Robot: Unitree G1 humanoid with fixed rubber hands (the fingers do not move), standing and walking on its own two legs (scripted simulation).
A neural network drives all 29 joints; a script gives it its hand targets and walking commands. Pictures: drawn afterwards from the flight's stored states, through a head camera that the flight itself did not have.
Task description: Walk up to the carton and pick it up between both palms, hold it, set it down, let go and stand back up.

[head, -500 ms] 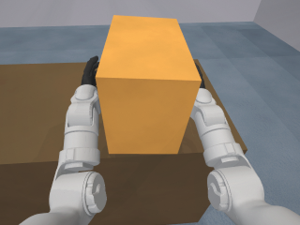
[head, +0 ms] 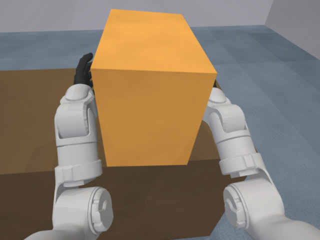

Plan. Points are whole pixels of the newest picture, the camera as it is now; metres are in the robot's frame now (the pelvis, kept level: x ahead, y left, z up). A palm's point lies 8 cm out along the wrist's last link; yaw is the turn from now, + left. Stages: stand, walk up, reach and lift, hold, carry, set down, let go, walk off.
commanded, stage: reach and lift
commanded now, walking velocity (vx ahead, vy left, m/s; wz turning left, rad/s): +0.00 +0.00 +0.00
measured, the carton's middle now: (147, 83) +0.42 +0.00 +0.22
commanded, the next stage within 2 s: hold in 1.24 s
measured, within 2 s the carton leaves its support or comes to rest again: neither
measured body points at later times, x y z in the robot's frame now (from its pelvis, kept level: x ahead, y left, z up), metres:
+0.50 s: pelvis -0.01 +0.00 +0.00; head -0.06 +0.00 +0.45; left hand +0.37 +0.14 +0.27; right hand +0.38 -0.14 +0.25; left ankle +0.01 +0.12 -0.76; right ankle +0.00 -0.12 -0.76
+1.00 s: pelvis +0.00 -0.01 +0.00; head -0.05 -0.01 +0.45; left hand +0.37 +0.14 +0.28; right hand +0.38 -0.14 +0.27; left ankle +0.01 +0.12 -0.76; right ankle +0.00 -0.12 -0.76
